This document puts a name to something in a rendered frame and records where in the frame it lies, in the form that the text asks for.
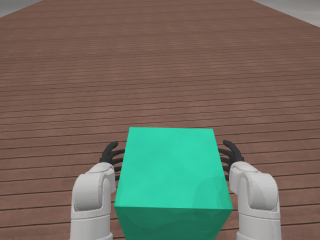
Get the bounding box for right robot forearm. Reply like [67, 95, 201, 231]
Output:
[229, 161, 282, 240]

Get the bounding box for robot left hand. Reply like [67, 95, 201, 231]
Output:
[99, 141, 125, 181]

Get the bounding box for carton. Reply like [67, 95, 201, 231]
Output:
[114, 127, 233, 240]

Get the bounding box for left robot forearm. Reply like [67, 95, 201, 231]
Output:
[69, 162, 116, 240]

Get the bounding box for robot right hand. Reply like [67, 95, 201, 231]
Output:
[218, 140, 244, 182]

